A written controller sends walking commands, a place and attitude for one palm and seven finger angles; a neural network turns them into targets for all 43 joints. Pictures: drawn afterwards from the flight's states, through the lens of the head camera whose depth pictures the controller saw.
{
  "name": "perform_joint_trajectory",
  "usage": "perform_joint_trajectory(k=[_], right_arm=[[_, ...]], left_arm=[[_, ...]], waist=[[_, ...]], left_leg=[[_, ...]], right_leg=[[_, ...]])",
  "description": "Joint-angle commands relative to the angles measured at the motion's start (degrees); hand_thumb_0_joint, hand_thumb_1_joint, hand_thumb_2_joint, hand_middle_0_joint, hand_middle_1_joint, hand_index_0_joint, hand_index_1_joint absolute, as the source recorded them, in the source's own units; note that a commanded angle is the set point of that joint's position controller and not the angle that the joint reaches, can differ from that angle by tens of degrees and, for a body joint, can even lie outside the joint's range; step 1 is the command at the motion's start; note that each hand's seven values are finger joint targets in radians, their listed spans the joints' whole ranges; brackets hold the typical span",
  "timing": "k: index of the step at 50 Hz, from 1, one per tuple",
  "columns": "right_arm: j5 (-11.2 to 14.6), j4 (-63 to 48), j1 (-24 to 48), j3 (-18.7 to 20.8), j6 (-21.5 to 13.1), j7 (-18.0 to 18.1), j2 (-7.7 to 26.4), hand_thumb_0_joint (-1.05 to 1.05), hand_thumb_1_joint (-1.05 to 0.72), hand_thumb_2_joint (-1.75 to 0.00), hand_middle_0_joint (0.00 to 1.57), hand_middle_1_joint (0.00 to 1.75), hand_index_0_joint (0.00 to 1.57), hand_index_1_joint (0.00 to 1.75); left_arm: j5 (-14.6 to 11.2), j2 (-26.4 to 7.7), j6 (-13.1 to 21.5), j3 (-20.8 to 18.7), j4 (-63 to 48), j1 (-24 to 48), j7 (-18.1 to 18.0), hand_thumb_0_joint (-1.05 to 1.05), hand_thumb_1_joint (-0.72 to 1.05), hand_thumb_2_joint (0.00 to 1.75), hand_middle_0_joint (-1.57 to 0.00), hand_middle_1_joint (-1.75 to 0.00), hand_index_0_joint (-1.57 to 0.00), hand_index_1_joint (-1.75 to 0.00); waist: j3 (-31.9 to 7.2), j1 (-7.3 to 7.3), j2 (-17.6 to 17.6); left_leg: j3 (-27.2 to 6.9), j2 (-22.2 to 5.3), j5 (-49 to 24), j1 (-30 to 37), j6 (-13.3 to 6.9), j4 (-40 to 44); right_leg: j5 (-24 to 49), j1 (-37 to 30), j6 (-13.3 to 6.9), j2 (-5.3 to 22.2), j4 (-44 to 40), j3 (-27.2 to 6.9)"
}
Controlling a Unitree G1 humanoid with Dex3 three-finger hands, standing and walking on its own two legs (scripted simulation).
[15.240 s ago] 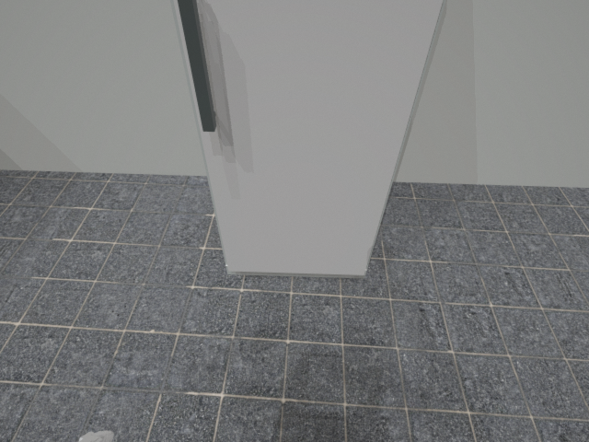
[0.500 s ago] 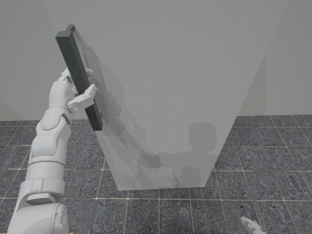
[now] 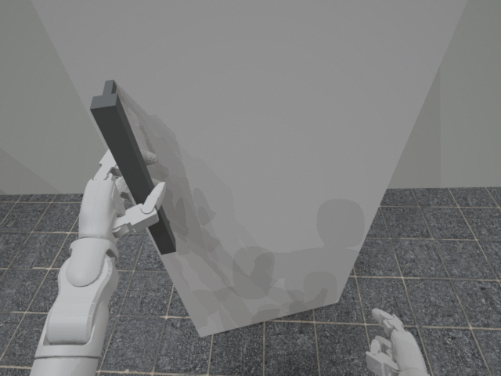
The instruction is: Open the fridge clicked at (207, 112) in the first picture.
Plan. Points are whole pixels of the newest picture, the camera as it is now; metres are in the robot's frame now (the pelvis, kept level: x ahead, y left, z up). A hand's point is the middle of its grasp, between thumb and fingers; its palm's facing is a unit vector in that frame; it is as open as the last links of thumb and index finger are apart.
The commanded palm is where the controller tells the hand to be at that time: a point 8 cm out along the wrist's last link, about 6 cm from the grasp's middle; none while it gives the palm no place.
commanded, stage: walk backward, drawing the door open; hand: left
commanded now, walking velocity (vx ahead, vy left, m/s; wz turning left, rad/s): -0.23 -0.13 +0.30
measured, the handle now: (144, 181) +0.36 +0.19 +0.15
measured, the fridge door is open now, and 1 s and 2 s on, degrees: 14 48 76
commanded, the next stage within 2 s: stop walking and hold the door back in 1.82 s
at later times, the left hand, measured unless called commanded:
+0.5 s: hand (192, 309) +0.17 +0.07 +0.15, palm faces +0.15 -0.97 -0.19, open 7.4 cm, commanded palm +0.13 +0.12 +0.16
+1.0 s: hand out of the picture +0.09 -0.03 +0.14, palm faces +0.41 -0.89 -0.22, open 7.9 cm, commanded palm +0.04 +0.00 +0.16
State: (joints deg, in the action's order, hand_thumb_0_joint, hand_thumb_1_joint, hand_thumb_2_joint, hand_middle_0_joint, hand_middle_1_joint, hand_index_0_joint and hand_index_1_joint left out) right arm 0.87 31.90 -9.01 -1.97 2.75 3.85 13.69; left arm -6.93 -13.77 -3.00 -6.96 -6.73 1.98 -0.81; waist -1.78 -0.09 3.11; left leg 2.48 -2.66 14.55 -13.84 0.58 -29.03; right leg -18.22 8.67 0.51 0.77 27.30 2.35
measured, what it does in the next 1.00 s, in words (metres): steps to the right, turning left: left foot, then right foot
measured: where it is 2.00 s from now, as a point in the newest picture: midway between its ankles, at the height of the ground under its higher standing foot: outside the picture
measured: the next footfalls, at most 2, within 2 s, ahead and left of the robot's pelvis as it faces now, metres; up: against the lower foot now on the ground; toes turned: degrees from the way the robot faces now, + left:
left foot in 0.72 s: -0.14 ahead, +0.03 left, +0.00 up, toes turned +26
right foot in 0.96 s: +0.01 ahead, -0.34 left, +0.00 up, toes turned +31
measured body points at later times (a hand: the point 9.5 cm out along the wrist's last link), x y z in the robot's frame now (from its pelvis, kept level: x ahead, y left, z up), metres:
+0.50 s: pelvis -0.11 -0.06 -0.01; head -0.09 -0.10 +0.44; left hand +0.16 +0.13 +0.16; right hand +0.04 -0.27 -0.13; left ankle -0.02 +0.13 -0.73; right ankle -0.06 -0.11 -0.74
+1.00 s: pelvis -0.12 -0.25 -0.02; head -0.05 -0.22 +0.42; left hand +0.06 +0.02 +0.16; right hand +0.16 -0.33 -0.13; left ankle -0.17 -0.02 -0.73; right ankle -0.03 -0.36 -0.74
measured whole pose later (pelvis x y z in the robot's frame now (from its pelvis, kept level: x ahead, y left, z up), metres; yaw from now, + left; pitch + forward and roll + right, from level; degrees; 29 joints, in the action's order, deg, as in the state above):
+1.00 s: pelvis -0.12 -0.25 -0.02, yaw +35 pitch +0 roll -2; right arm 1.3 35.4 -5.3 1.9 -5.5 1.3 10.6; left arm 0.6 -11.1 2.0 7.3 -25.3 0.4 -0.5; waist 10.3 1.1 5.1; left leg -11.8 -7.6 20.1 -27.1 3.4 -41.4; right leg -16.2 16.9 2.1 1.2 34.9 3.1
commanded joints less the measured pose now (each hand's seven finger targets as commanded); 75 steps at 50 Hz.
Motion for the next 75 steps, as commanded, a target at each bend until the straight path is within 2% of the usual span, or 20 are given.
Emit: perform_joint_trajectory(k=[1, 20, 24, 30, 33, 34, 35, 36, 37, 41, 45, 48, 51, 55, 57, 59, 63, 66, 70, 75], right_arm=[[-0.80, -9.37, 3.87, 2.60, -0.69, 0.65, 5.10, 0.00, -0.90, -0.90, 0.20, 0.30, 0.20, 0.30], [-1.11, -7.97, 8.60, 3.14, -2.01, 1.50, 2.14, 0.00, -0.90, -0.90, 0.20, 0.30, 0.20, 0.30], [-0.71, -5.05, 7.57, 3.84, -3.88, 1.92, -0.26, 0.00, -0.90, -0.90, 0.20, 0.30, 0.20, 0.30], [-3.13, -4.19, 5.23, 3.27, -8.51, 3.44, -0.87, 0.00, -0.90, -0.90, 0.20, 0.30, 0.20, 0.30], [-2.47, -3.72, 1.40, 3.15, -11.48, 3.13, -0.61, 0.00, -0.90, -0.90, 0.20, 0.30, 0.20, 0.30], [-2.18, -3.34, -2.54, 3.39, -12.48, 2.88, -0.08, 0.00, -0.90, -0.90, 0.20, 0.30, 0.20, 0.30], [-3.10, -5.83, -1.30, 4.72, -13.02, 2.07, 3.52, 0.00, -0.90, -0.90, 0.20, 0.30, 0.20, 0.30], [-4.57, -6.52, 1.96, 5.10, -11.83, 0.64, 5.56, 0.00, -0.90, -0.90, 0.20, 0.30, 0.20, 0.30], [-4.05, -6.21, 5.02, 6.00, -11.28, 0.06, 5.54, 0.00, -0.90, -0.90, 0.20, 0.30, 0.20, 0.30], [-2.33, -3.46, 6.82, 6.24, -12.26, -1.39, 4.37, 0.00, -0.90, -0.90, 0.20, 0.30, 0.20, 0.30], [0.20, -5.02, 6.50, 6.35, -12.13, -2.27, 2.73, 0.00, -0.90, -0.90, 0.20, 0.30, 0.20, 0.30], [0.68, -4.54, 5.88, 5.28, -10.71, -2.02, -1.54, 0.00, -0.90, -0.90, 0.20, 0.30, 0.20, 0.30], [-0.50, -6.57, 9.55, 5.55, -11.59, 0.88, -1.10, 0.00, -0.90, -0.90, 0.20, 0.30, 0.20, 0.30], [-1.36, -5.61, 3.83, 4.16, -11.80, 1.53, -1.07, 0.00, -0.90, -0.90, 0.20, 0.30, 0.20, 0.30], [-3.10, -6.26, 3.95, 6.59, -12.43, 0.49, 4.78, 0.00, -0.90, -0.90, 0.20, 0.30, 0.20, 0.30], [-2.56, -6.43, 6.05, 7.37, -11.52, -0.62, 5.20, 0.00, -0.90, -0.90, 0.20, 0.30, 0.20, 0.30], [-1.30, -4.25, 8.26, 6.50, -11.93, -1.66, 4.74, 0.00, -0.90, -0.90, 0.20, 0.30, 0.20, 0.30], [0.26, -5.99, 7.41, 5.93, -10.86, -1.28, 3.05, 0.00, -0.90, -0.90, 0.20, 0.30, 0.20, 0.30], [-0.18, -5.93, 6.85, 5.65, -10.63, 0.33, 0.03, 0.00, -0.90, -0.90, 0.20, 0.30, 0.20, 0.30], [-1.56, -6.42, 7.92, 3.97, -9.92, 1.21, -1.22, 0.00, -0.90, -0.90, 0.20, 0.30, 0.20, 0.30]], left_arm=[[2.40, -9.51, 7.68, -3.43, -18.25, 11.34, -3.22, 0.00, 0.90, 0.90, -0.45, -1.40, -0.45, -1.40], [3.19, -3.68, 8.32, 3.92, -27.32, 4.78, -3.94, 0.00, 0.90, 0.90, -0.45, -1.40, -0.45, -1.40], [4.44, -3.27, 8.25, 5.70, -32.25, 5.57, -4.21, 0.00, 0.90, 0.90, -0.45, -1.40, -0.45, -1.40], [7.28, 1.05, 9.30, 10.38, -31.83, 5.80, -2.60, 0.00, 0.90, 0.90, -0.45, -1.40, -0.45, -1.40], [7.27, 3.20, 10.09, 14.09, -33.52, 7.65, -2.15, 0.00, 0.90, 0.90, -0.45, -1.40, -0.45, -1.40], [6.77, 4.01, 10.65, 15.87, -35.27, 9.81, -1.90, 0.00, 0.90, 0.90, -0.45, -1.40, -0.45, -1.40], [6.22, 4.89, 12.14, 17.31, -35.71, 11.00, -1.33, 0.00, 0.90, 0.90, -0.45, -1.40, -0.45, -1.40], [9.04, 2.99, 13.11, 15.38, -33.66, 11.46, -1.71, 0.00, 0.90, 0.90, -0.45, -1.40, -0.45, -1.40], [9.64, 1.87, 13.25, 13.84, -32.81, 9.76, -0.72, 0.00, 0.90, 0.90, -0.45, -1.40, -0.45, -1.40], [7.79, 5.57, 13.28, 14.55, -33.46, 10.65, 0.20, 0.00, 0.90, 0.90, -0.45, -1.40, -0.45, -1.40], [7.29, 5.35, 12.51, 15.42, -36.04, 14.37, -0.48, 0.00, 0.90, 0.90, -0.45, -1.40, -0.45, -1.40], [7.33, -2.12, 12.32, 9.25, -39.04, 12.18, -1.84, 0.00, 0.90, 0.90, -0.45, -1.40, -0.45, -1.40], [7.35, -0.62, 11.52, 9.36, -39.90, 10.64, -0.67, 0.00, 0.90, 0.90, -0.45, -1.40, -0.45, -1.40], [5.63, 2.38, 12.82, 11.33, -37.84, 8.57, -0.59, 0.00, 0.90, 0.90, -0.45, -1.40, -0.45, -1.40], [6.75, 3.06, 14.41, 12.55, -39.08, 10.67, -0.42, 0.00, 0.90, 0.90, -0.45, -1.40, -0.45, -1.40], [7.46, 0.93, 15.85, 9.63, -38.13, 8.82, -0.29, 0.00, 0.90, 0.90, -0.45, -1.40, -0.45, -1.40], [6.37, 0.71, 13.53, 7.39, -37.79, 7.20, -0.49, 0.00, 0.90, 0.90, -0.45, -1.40, -0.45, -1.40], [5.97, -0.63, 12.28, 5.49, -36.48, 6.44, -1.73, 0.00, 0.90, 0.90, -0.45, -1.40, -0.45, -1.40], [5.84, -7.89, 11.14, -0.82, -40.42, 4.57, -3.41, 0.00, 0.90, 0.90, -0.45, -1.40, -0.45, -1.40], [5.15, -4.43, 13.08, 0.66, -40.23, 0.95, -3.29, 0.00, 0.90, 0.90, -0.45, -1.40, -0.45, -1.40]], waist=[[-17.29, 1.18, 0.99], [-7.43, 2.25, 6.52], [-9.58, 2.39, -11.08], [-5.85, 0.83, -11.04], [-5.10, 3.46, -8.76], [-6.52, 6.66, -3.47], [-5.82, 6.97, 12.10], [-7.95, 3.11, 9.61], [-7.68, 3.16, -1.75], [-5.22, 0.42, 0.41], [-10.29, 1.94, 10.68], [-13.11, 1.67, -10.47], [-7.95, -0.37, -17.84], [-9.35, 4.49, -9.41], [-12.50, 3.77, 7.15], [-9.82, 3.81, 5.00], [-5.73, -0.15, 9.95], [-9.86, -0.43, 9.35], [-10.81, -1.52, -22.15], [-8.47, -0.19, -14.00]], left_leg=[[-2.95, -2.50, -48.98, 18.78, -3.25, -1.07], [-16.44, -5.12, 8.89, -9.82, -4.24, 17.97], [-1.99, 4.25, 4.10, -1.91, 0.64, -7.76], [2.96, 0.09, 10.75, -13.12, 0.43, -28.62], [4.98, -1.25, 7.10, 0.00, -0.85, -5.82], [1.25, -2.51, -1.05, 11.21, -2.22, 11.09], [-26.02, -20.51, -21.63, 23.70, -8.29, 18.95], [-45.85, -32.85, -30.56, 18.66, -14.96, 15.84], [-42.82, -32.15, -28.76, 13.56, -15.19, 13.11], [-17.61, -16.35, -9.30, -2.14, -7.52, 7.59], [-13.37, -6.84, 3.45, -3.06, -4.14, 7.31], [0.89, 4.60, 12.79, -10.93, 1.65, -19.57], [-1.05, -0.07, 21.38, -17.12, 0.28, -40.93], [2.88, -0.66, -0.03, 4.37, -0.06, 0.04], [-41.77, -29.56, -40.86, 26.28, -12.97, 10.53], [-43.33, -29.91, -28.19, 19.87, -16.31, 9.95], [-12.49, -14.48, -0.61, -6.55, -5.98, 9.70], [-9.50, -8.45, 12.04, -11.39, -3.38, 6.43], [-0.56, 3.38, 23.27, -17.92, 1.01, -45.38], [3.24, -0.38, 20.13, -13.72, 1.20, -29.34]], right_leg=[[31.29, 3.01, 1.46, -0.45, 1.69, 1.50], [-4.67, -2.29, 0.47, -3.09, 1.50, -0.91], [-17.24, 10.23, -3.66, 8.77, -16.87, -6.15], [10.03, 1.94, -9.72, 14.06, -10.02, 3.84], [21.35, 4.43, -2.25, 8.72, -2.84, 9.76], [23.79, 11.41, 3.25, 3.78, 11.82, 11.20], [-1.35, 32.43, 8.22, -1.37, 32.94, 6.65], [-8.63, 31.73, 4.39, 2.06, 49.17, -6.44], [-7.18, 31.76, 1.55, 3.37, 50.72, -10.54], [-1.24, 15.01, 1.89, 2.96, 29.69, -8.33], [-0.58, -2.64, 3.97, -3.84, 1.33, 3.99], [9.23, -5.73, -3.81, 10.54, -8.55, -3.34], [25.27, -1.07, -12.76, 18.53, -3.06, -6.22], [31.10, 7.41, -5.69, 9.47, 18.52, 7.65], [-13.89, 33.30, 1.95, 0.65, 40.28, -0.26], [-11.46, 34.76, 2.44, 2.40, 45.99, -9.27], [1.13, 8.29, 1.90, 2.74, 24.57, -5.84], [1.35, -8.22, 2.44, -2.60, 4.80, 3.61], [8.76, 1.41, -9.98, 19.53, -10.50, -15.57], [33.73, -5.21, -11.93, 15.33, 0.45, 0.82]])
